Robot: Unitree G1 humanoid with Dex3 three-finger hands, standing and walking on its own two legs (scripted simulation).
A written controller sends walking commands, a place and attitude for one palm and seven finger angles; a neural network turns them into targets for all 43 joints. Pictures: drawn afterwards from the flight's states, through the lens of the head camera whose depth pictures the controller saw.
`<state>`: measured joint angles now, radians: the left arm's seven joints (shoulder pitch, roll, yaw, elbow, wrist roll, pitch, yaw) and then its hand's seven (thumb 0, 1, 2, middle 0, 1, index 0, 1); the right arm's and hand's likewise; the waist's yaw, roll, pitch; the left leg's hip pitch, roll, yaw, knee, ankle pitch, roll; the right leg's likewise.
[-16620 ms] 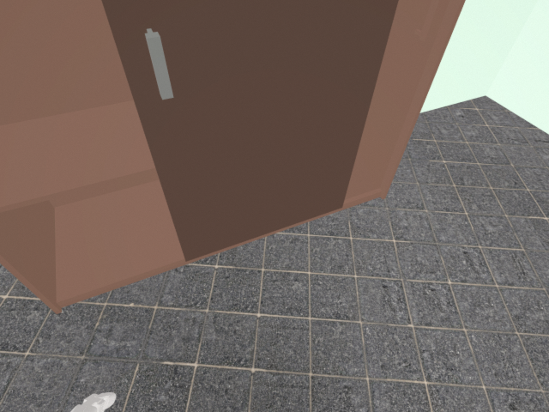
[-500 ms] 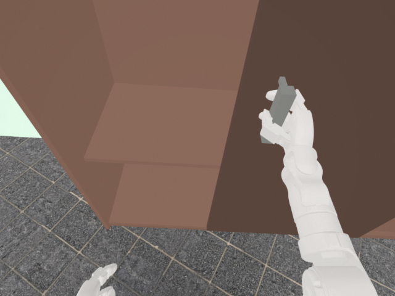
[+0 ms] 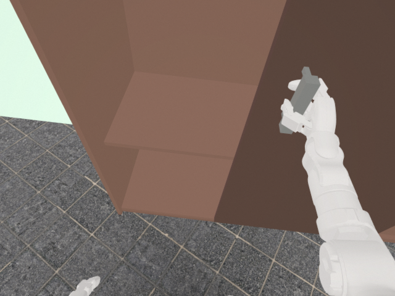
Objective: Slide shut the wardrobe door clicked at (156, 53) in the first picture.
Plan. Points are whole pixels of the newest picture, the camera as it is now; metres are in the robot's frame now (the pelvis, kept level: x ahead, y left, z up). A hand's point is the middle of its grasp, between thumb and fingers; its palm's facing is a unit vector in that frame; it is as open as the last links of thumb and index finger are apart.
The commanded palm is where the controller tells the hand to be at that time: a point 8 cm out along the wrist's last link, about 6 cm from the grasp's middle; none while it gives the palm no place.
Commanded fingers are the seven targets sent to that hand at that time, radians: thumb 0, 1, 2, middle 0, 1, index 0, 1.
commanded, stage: step sideways, sliding the door along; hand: right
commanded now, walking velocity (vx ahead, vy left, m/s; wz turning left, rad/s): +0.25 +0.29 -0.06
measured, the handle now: (295, 100) +0.50 -0.16 +0.14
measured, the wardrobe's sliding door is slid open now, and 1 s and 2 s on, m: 0.47 0.36 0.00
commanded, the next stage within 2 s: none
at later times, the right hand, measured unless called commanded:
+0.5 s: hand (276, 111) +0.46 -0.12 +0.14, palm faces +0.35 +0.93 -0.12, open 6.6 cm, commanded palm +0.43 -0.09 +0.14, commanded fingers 0.00 -0.90 -0.90 0.45 1.40 0.45 1.40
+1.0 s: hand (229, 104) +0.46 -0.02 +0.14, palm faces +0.38 +0.92 -0.08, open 6.5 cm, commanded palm +0.43 +0.01 +0.14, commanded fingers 0.00 -0.90 -0.90 0.45 1.40 0.45 1.40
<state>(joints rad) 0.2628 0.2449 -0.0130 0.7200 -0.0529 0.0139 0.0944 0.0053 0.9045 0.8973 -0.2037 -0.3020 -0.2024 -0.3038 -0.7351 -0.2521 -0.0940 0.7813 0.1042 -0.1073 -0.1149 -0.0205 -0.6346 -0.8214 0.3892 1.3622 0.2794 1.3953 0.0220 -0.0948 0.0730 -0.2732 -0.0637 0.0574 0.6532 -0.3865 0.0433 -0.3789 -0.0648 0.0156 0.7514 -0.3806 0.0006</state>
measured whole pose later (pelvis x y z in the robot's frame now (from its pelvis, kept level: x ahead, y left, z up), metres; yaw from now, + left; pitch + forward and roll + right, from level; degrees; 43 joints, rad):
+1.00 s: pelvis +0.12 +0.21 +0.01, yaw -9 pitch -2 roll +1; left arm 0.06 0.20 0.04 0.58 -0.03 -0.07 -0.02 0.01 0.91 0.90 -0.20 -0.30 -0.20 -0.30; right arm -0.37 -0.16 -0.05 0.02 0.06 -0.10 -0.16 0.02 -0.67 -0.81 0.45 1.40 0.24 1.39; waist -0.11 -0.04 0.31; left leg -0.41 0.00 0.05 0.89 -0.41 -0.01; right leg -0.18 -0.20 -0.05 0.53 -0.29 0.11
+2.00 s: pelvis +0.09 +0.48 +0.01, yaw -1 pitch -2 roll -2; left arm 0.08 0.20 0.01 0.68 -0.01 0.02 0.03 0.01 0.91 0.90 -0.20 -0.30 -0.20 -0.30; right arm -0.32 -0.15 -0.05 0.12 0.07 -0.06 -0.15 0.02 -0.70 -0.77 0.42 1.39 0.22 1.39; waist -0.02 -0.01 0.18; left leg -0.31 -0.04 0.08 0.58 -0.24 0.12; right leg -0.37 -0.08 -0.04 0.98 -0.51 0.04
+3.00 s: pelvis +0.09 +0.62 +0.02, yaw +5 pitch -2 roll +0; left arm 0.28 0.27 0.01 0.72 -0.06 -0.02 0.10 0.01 0.90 0.90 -0.20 -0.30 -0.20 -0.30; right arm -0.35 -0.48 -0.38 0.69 0.01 -0.18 -0.10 -0.11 -0.57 -0.79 0.44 1.38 0.40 1.39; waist 0.03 -0.02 0.02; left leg -0.26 0.07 0.01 0.49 -0.24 -0.01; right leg -0.24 -0.01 -0.08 0.50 -0.22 -0.03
